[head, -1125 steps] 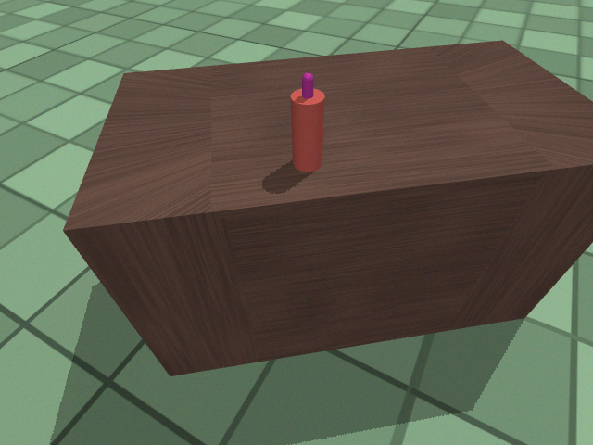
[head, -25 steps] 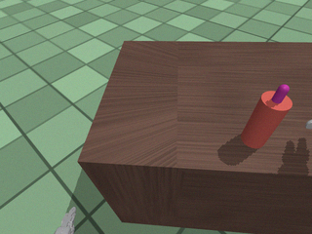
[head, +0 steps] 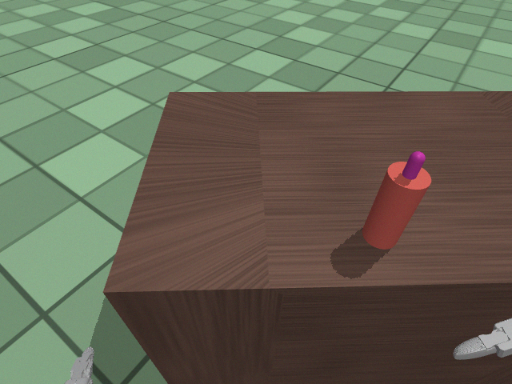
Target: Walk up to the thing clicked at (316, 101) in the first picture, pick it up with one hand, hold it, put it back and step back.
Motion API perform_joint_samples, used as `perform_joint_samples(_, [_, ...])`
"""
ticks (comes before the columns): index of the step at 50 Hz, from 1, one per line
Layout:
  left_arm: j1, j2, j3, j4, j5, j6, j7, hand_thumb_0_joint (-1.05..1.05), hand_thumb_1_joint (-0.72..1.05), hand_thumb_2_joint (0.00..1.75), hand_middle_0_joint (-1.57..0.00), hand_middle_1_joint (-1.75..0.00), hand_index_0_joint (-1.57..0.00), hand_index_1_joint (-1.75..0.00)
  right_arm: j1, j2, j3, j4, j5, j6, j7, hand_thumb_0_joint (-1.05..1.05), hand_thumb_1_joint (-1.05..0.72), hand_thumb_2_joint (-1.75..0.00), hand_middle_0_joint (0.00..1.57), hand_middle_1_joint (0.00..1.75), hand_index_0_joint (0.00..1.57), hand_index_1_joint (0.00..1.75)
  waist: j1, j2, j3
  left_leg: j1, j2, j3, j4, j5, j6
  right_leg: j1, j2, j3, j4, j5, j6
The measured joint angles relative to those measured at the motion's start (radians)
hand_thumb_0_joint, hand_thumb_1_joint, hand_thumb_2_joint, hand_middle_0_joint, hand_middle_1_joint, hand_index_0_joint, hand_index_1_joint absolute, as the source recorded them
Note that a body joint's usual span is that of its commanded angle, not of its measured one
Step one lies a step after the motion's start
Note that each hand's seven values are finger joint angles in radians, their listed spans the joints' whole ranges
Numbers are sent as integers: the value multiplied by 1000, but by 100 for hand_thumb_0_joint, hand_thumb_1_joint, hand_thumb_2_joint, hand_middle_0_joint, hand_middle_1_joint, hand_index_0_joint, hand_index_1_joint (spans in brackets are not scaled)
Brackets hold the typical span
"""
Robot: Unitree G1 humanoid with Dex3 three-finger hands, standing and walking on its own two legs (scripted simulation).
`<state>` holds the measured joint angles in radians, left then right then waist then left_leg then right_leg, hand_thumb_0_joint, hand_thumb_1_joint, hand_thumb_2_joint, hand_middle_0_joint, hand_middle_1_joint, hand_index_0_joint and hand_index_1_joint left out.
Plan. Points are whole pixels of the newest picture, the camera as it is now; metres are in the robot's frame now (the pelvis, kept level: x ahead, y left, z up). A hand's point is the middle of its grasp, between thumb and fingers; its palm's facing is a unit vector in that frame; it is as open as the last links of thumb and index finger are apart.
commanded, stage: sink last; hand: right
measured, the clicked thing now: (397, 199) +0.41 -0.24 +0.08
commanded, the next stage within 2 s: home in 0.52 s
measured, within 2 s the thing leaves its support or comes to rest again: neither
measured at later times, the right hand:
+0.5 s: hand out of the picture +0.16 -0.28 +0.16, palm faces +0.49 +0.74 -0.46, open 17.6 cm
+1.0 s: hand (414, 376) +0.16 -0.20 +0.00, palm faces +0.19 +0.95 -0.26, open 17.6 cm
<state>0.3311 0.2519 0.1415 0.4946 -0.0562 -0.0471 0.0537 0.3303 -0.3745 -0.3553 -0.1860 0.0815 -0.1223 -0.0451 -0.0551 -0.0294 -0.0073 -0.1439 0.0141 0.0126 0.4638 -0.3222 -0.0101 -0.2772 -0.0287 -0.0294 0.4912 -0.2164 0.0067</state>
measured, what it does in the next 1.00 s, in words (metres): stands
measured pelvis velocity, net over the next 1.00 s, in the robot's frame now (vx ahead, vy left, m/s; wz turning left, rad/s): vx -0.01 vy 0.01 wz -0.01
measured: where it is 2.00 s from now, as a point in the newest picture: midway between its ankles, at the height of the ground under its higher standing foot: outside the picture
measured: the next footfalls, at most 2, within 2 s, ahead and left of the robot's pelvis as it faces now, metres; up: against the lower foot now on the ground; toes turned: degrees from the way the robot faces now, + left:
none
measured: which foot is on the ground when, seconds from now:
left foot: down 0.00-1.00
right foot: down 0.00-1.00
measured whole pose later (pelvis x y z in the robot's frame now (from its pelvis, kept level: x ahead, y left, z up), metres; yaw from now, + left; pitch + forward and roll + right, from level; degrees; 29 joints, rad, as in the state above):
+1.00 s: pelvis -0.01 +0.01 +0.01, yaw -1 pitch -2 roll +0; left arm 0.21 0.14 0.02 0.60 -0.01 -0.10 0.02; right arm 0.46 -0.21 -0.13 0.09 0.04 -0.23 -0.01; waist -0.03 -0.01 0.08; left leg -0.10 0.02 0.02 0.42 -0.28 0.00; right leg -0.22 -0.02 -0.02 0.39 -0.15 0.01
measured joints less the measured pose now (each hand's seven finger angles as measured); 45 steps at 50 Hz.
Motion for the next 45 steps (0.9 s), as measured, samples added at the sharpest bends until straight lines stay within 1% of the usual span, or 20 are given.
perform_joint_samples(2, [-4, -6, -6, -6, 5, 2, 3, -1, -51, 6, -6, -5, -6, -4, 62, 6, -3, -51, -1, -19, -6, -1, 57, -5, 6, 6, 6, 6, -3, -3, 6, 8, -1, 5, 0, 1, 3, 8, -1, 5, -5, 5, 3])
perform_joint_samples(5, [-11, -20, -10, -15, 13, -4, 0, -2, -51, 5, -6, -5, -6, -4, 142, 19, 4, -103, -3, -44, -4, -1, 58, -5, 6, 6, 6, 6, -7, -11, 6, 22, -1, 14, -1, 1, 6, 23, 1, 13, -14, 13, 6])
perform_joint_samples(8, [-29, -28, 5, 6, 19, -16, -2, -1, -51, 5, -6, -5, -6, -4, 179, 39, 18, -112, -6, -57, 4, -1, 58, -5, 6, 6, 6, 6, -12, -25, 8, 37, 2, 23, 2, 1, 8, 40, 6, 22, -25, 24, 8])
perform_joint_samples(11, [-51, -24, 27, 38, 21, -22, 1, -1, -50, 5, -6, -5, -6, -4, 170, 58, 20, -88, -9, -62, 8, -1, 58, -5, 6, 6, 6, 6, -12, -38, 17, 45, 7, 31, 7, 2, 9, 52, 11, 30, -37, 38, 8])
perform_joint_samples(14, [-57, -17, 34, 61, 23, -33, 5, -1, -50, 4, -6, -5, -6, -4, 150, 60, 10, -55, -12, -80, 12, -1, 57, -5, 6, 6, 6, 6, -10, -40, 27, 43, 7, 33, 12, 5, 13, 59, 12, 32, -52, 52, 10])
perform_joint_samples(18, [-47, -21, 34, 84, 28, -42, 2, -1, -50, 4, -6, -5, -6, -4, 117, 30, -25, -13, -16, -114, 13, -1, 57, -5, 6, 7, 6, 6, -8, -29, 43, 41, 1, 33, 11, 11, 20, 65, 6, 33, -68, 66, 14])
perform_joint_samples(23, [-62, -16, 39, 159, 37, -50, 1, -1, -50, 4, -6, -5, -6, -4, 77, -10, -79, 11, -18, -147, 3, -1, 57, -5, 6, 7, 6, 6, -9, -19, 56, 42, -7, 29, 0, 22, 24, 69, -2, 29, -78, 74, 19])
perform_joint_samples(25, [-73, -9, 37, 170, 37, -53, 4, -2, -50, 5, -6, -5, -6, -4, 69, -13, -88, 7, -18, -162, -4, -1, 58, -5, 6, 7, 6, 6, -7, -21, 59, 45, -8, 26, -6, 26, 24, 72, -3, 26, -81, 76, 20])
perform_joint_samples(26, [-78, -5, 28, 168, 36, -54, 5, -2, -50, 5, -6, -5, -6, -4, 67, -10, -87, 4, -19, -172, -6, -1, 58, -5, 6, 7, 6, 6, -6, -22, 61, 48, -8, 25, -9, 28, 23, 74, -3, 25, -83, 76, 20])
perform_joint_samples(30, [-76, -17, -10, 92, 33, -59, -1, -2, -51, 5, -6, -5, -5, -4, 77, 7, -54, 5, -23, -207, 3, -1, 57, -5, 5, 7, 6, 6, 3, -21, 55, 60, -4, 21, -26, 33, 19, 86, 0, 20, -97, 79, 17])
perform_joint_samples(32, [-63, -29, -15, 44, 32, -65, -8, -2, -51, 6, -6, -5, -6, -5, 89, 16, -33, 17, -23, -213, 13, -1, 56, -5, 5, 7, 6, 6, 6, -14, 46, 68, -1, 20, -33, 33, 17, 96, 4, 18, -107, 80, 16])
perform_joint_samples(34, [-49, -35, -8, 9, 30, -70, -13, -2, -50, 7, -7, -6, -6, -6, 102, 23, -22, 33, -21, -210, 23, -1, 56, -5, 6, 6, 6, 6, 7, -6, 38, 78, 3, 19, -40, 31, 16, 107, 7, 16, -116, 79, 14])
perform_joint_samples(37, [-24, -27, 0, -17, 19, -73, -15, -1, -44, 13, -8, -9, -8, -8, 119, 39, -15, 58, -14, -195, 29, -1, 57, -4, 6, 6, 6, 5, 5, 5, 31, 93, 6, 16, -51, 30, 14, 121, 10, 14, -122, 74, 12])
perform_joint_samples(38, [-18, -23, -3, -20, 16, -73, -14, -1, -41, 17, -9, -10, -8, -9, 123, 47, -11, 68, -11, -190, 28, -1, 57, -4, 6, 6, 6, 5, 5, 9, 33, 97, 6, 16, -53, 30, 13, 123, 10, 13, -122, 72, 12])
perform_joint_samples(40, [-15, -22, -22, -17, 10, -72, -12, -1, -32, 23, -9, -12, -9, -11, 130, 67, 6, 89, -7, -180, 24, -1, 58, -4, 5, 6, 5, 5, 6, 15, 42, 98, 6, 14, -57, 31, 13, 123, 9, 11, -121, 70, 11])
perform_joint_samples(42, [-29, -32, -56, -2, 10, -70, -11, -1, -22, 29, -10, -13, -10, -13, 132, 89, 42, 118, -6, -172, 22, -1, 59, -3, 5, 5, 5, 4, 8, 21, 55, 92, 3, 11, -57, 33, 13, 116, 7, 8, -117, 69, 11])
perform_joint_samples(45, [-70, -66, -112, 45, 17, -67, -18, -1, -5, 38, -11, -16, -11, -15, 122, 126, 122, 178, -15, -150, 26, -1, 59, -3, 5, 5, 5, 4, 13, 26, 74, 69, 0, 8, -52, 37, 13, 94, 3, 6, -109, 69, 11])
